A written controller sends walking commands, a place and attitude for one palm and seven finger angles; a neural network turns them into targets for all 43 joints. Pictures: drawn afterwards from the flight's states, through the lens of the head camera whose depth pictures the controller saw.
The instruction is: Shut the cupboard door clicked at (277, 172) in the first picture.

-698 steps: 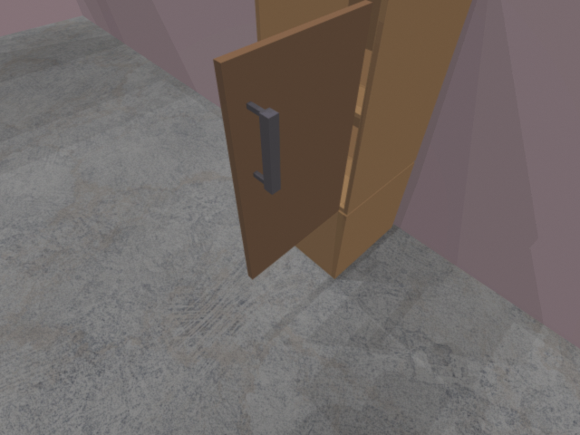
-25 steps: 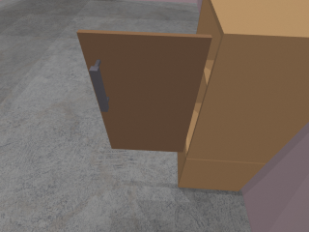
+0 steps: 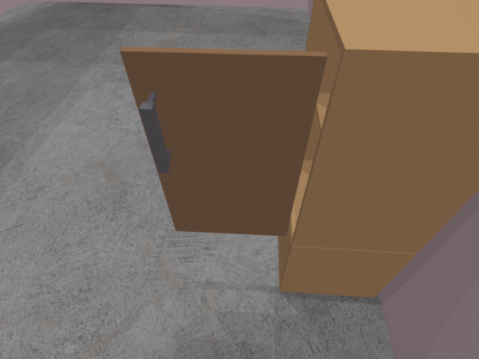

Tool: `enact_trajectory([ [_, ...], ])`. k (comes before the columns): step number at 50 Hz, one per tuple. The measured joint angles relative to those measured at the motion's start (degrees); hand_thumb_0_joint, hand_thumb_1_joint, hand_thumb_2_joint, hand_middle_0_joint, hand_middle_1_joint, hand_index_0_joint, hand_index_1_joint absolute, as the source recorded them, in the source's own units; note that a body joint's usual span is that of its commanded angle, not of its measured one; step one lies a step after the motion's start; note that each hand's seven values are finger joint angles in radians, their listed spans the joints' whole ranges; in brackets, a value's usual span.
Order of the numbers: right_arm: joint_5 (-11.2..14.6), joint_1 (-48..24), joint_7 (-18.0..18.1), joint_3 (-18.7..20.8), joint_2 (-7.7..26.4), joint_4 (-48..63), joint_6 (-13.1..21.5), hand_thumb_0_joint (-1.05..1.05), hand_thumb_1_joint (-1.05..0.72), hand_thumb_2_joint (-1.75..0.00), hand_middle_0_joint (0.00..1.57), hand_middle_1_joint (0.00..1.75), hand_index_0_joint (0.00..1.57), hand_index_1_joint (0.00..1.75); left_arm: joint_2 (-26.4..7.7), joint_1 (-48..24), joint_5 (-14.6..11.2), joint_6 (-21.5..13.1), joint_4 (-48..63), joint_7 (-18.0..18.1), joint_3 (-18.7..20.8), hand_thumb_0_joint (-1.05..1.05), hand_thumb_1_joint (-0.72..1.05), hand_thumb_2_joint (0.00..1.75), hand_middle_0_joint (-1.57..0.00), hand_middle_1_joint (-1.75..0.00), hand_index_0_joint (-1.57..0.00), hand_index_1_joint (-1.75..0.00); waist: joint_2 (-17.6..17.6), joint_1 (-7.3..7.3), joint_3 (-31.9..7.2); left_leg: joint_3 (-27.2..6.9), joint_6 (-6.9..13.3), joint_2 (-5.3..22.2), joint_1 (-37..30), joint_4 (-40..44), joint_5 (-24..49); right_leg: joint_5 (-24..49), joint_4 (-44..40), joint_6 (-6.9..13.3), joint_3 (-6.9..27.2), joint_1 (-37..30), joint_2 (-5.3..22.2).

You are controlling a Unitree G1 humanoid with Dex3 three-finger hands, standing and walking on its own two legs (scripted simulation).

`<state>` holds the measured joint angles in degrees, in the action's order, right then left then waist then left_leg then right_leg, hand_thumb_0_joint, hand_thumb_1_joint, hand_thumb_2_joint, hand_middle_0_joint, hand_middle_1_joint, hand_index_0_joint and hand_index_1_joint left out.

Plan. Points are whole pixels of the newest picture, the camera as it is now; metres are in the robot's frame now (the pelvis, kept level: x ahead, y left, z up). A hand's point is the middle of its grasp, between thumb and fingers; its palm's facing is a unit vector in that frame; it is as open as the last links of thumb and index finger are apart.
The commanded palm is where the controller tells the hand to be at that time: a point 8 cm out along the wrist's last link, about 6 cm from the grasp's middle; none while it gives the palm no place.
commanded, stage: look again from close up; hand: left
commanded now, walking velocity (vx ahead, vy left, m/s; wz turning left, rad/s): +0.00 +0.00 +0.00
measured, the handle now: (158, 134) +0.52 +0.19 +0.09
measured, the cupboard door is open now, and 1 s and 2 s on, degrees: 91 91 91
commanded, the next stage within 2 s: shuffle to correct the standing spot in 0.38 s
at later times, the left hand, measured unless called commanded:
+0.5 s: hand out of the picture +0.03 +0.24 -0.16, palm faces -0.03 -0.96 -0.29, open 7.4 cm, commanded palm none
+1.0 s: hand out of the picture -0.01 +0.18 -0.19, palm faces +0.01 -0.99 -0.17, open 7.4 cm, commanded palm none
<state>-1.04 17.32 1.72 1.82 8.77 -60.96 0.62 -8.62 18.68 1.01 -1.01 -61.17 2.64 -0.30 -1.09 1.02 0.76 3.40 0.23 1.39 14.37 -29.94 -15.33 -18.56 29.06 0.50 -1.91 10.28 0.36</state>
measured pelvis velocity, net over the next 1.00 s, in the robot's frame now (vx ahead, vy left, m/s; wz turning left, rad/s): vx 0.04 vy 0.02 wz -0.03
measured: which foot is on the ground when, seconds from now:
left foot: down 0.00-1.00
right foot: down 0.00-1.00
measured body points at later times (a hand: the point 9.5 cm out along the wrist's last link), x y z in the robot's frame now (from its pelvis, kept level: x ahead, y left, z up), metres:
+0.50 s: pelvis -0.03 +0.02 +0.00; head -0.02 +0.02 +0.45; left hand +0.03 +0.29 -0.14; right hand +0.05 -0.25 -0.13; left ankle +0.01 +0.11 -0.74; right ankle -0.03 -0.11 -0.74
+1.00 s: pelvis +0.04 +0.02 -0.01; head +0.06 +0.02 +0.44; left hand -0.01 +0.23 -0.17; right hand +0.02 -0.20 -0.17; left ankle +0.01 +0.11 -0.74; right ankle -0.03 -0.11 -0.73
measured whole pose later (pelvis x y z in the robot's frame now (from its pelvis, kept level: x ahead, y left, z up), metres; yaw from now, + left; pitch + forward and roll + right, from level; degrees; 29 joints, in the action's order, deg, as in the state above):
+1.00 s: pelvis +0.04 +0.02 -0.01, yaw -2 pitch -1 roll +0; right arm -0.4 17.2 1.5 0.1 8.1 -65.2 1.3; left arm -7.8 22.3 1.0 -0.2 -64.1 1.7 0.2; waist 1.1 0.2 2.5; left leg 5.6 1.7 0.3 11.8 -35.6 -22.9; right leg -24.9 35.6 -0.8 -0.2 8.9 1.9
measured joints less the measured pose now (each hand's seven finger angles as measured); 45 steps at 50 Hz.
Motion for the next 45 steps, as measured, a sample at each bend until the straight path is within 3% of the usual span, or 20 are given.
enact_trajectory([
  [14, 0.21, -8.49, -1.02, -0.51, 5.38, 3.39, -0.18, 0.01, -0.9, -0.9, 0.2, 0.3, 0.2, 0.3, -5.64, -4.85, 0.1, 0.49, 4.58, -0.43, 0.06, 0.0, 0.9, 0.9, -0.2, -0.3, -0.2, -0.3, 0.65, -1.24, -0.69, 1.04, 0.93, -0.75, -1.37, 0.93, 1.38, 1.1, 0.27, -0.91, 1.01, -0.53, 0.79],
  [26, 0.3, -8.17, -1.61, -1.48, 7.3, 1.54, -0.27, 0.01, -0.9, -0.9, 0.2, 0.3, 0.2, 0.3, -7.1, -5.65, 0.09, 1.16, 3.3, -1.39, -0.6, 0.0, 0.9, 0.9, -0.2, -0.3, -0.2, -0.3, 1.38, -0.99, 0.74, 1.23, 1.77, -1.56, -1.32, 4.41, 4.19, 3.94, -3.12, -1.75, 1.12, -0.46, 1.46],
  [35, 0.15, -3.43, -1.65, -1.96, 4.29, -1.67, -1.5, 0.01, -0.9, -0.9, 0.2, 0.3, 0.2, 0.3, -4.51, -1.2, 0.4, 1.96, 0.47, -1.53, -0.64, 0.0, 0.9, 0.9, -0.2, -0.3, -0.2, -0.3, 1.83, -0.82, -0.04, 2.03, 1.99, -1.99, -1.81, 3.36, 2.1, 1.53, -1.14, -1.47, 1.82, -0.28, 2.01],
  [45, 0.64, 0.52, -1.08, -1.97, 0.48, -4.09, -0.2, 0.01, -0.9, -0.9, 0.2, 0.3, 0.2, 0.3, -0.17, 3.46, 0.03, 0.78, -2.11, -1.45, -0.07, 0.0, 0.9, 0.9, -0.2, -0.3, -0.2, -0.3, 1.17, -0.75, 1.17, 1.75, 1.47, -0.96, -1.79, -2.9, -4.24, -3.33, 2.3, -1.52, 1.65, -1.56, 1.25],
])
